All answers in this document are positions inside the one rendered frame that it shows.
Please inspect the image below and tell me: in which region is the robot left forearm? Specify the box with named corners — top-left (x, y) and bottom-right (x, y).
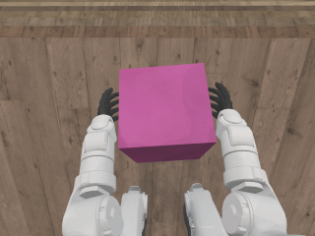
top-left (62, 114), bottom-right (117, 236)

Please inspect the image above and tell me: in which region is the left robot upper arm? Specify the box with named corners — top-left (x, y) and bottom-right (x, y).
top-left (62, 194), bottom-right (124, 236)

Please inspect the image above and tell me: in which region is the right robot upper arm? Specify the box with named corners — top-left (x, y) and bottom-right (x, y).
top-left (221, 191), bottom-right (306, 236)

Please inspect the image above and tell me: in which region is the robot right forearm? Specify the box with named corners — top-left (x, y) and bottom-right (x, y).
top-left (216, 108), bottom-right (287, 224)

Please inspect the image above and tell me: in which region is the robot left hand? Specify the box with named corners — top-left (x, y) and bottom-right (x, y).
top-left (97, 88), bottom-right (119, 122)

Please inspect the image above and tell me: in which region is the right robot thigh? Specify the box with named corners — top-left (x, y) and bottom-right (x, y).
top-left (184, 188), bottom-right (228, 236)

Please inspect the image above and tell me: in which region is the carton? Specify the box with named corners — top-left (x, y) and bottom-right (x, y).
top-left (118, 63), bottom-right (217, 163)

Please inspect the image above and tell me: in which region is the robot right shin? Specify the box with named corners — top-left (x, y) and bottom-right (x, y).
top-left (188, 183), bottom-right (211, 236)

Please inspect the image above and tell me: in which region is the robot right hand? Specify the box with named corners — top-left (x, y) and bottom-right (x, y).
top-left (208, 82), bottom-right (233, 119)

